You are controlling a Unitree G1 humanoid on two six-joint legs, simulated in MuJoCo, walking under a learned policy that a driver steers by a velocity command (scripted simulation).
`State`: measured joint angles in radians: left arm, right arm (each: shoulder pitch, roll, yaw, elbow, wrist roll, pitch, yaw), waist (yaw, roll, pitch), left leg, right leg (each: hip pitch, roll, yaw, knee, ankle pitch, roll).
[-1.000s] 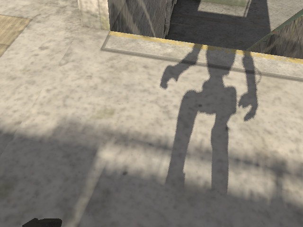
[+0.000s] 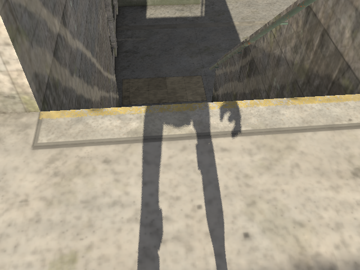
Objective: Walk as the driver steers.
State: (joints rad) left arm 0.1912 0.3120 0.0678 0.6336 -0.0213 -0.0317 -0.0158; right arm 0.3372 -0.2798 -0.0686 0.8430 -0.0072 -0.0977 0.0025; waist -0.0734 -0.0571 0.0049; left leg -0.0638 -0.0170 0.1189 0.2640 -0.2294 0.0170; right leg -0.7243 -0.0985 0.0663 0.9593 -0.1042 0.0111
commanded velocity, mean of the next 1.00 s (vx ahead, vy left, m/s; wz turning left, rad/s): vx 0.45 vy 0.00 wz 0.20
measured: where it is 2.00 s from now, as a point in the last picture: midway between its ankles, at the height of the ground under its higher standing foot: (165, 243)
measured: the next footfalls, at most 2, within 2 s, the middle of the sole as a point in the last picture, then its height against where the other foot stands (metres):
right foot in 0.20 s outside the picture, level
left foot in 0.78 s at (146, 259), level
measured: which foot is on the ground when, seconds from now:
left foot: down 0.00-0.20, up 0.22-0.76, down 0.78-1.00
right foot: up 0.00-0.18, down 0.20-0.78, up 0.80-1.00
